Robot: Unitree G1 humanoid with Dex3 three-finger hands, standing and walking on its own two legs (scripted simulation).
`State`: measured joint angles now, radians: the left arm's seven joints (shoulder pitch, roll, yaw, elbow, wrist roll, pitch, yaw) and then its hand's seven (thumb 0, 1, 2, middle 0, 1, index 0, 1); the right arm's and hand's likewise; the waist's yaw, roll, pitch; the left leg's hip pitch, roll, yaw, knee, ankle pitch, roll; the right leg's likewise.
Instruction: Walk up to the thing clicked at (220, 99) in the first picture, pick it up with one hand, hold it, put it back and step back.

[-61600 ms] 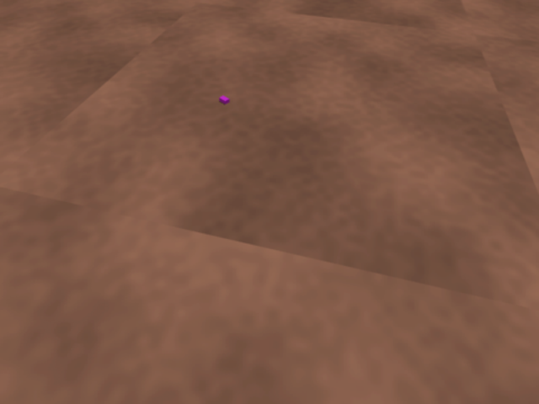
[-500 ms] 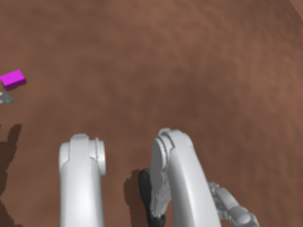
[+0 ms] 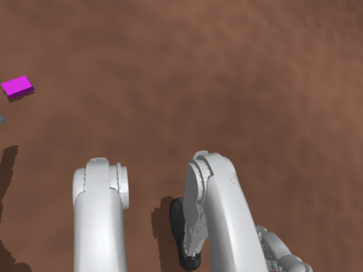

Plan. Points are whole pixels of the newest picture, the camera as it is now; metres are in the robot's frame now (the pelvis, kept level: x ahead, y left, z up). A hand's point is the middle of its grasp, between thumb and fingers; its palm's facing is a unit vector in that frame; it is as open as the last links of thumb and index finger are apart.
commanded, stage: close in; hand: left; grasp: from above
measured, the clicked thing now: (18, 87) +0.54 +0.39 -0.30
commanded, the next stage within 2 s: rest palm in 0.10 s
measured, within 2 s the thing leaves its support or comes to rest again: neither
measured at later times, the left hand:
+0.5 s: hand out of the picture +0.34 +0.39 -0.22, palm faces -0.49 -0.16 -0.86, open 9.5 cm
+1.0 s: hand out of the picture +0.35 +0.39 -0.25, palm faces -0.50 -0.18 -0.85, open 9.4 cm
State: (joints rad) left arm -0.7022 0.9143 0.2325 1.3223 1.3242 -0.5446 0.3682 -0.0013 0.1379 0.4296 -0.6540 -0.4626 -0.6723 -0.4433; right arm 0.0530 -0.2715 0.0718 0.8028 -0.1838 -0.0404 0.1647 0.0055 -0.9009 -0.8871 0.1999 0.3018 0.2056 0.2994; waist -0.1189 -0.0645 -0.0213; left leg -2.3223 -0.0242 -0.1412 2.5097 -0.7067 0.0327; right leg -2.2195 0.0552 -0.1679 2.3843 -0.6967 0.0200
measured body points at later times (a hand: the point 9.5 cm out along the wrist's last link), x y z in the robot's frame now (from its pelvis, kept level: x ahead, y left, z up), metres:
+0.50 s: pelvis +0.00 +0.00 -0.02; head +0.21 +0.14 +0.35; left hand +0.36 +0.39 -0.17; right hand +0.12 -0.27 -0.10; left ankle +0.07 +0.11 -0.28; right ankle +0.10 -0.11 -0.28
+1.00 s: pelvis +0.01 +0.00 -0.03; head +0.23 +0.14 +0.33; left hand +0.37 +0.40 -0.20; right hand +0.13 -0.26 -0.10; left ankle +0.07 +0.11 -0.28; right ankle +0.10 -0.11 -0.28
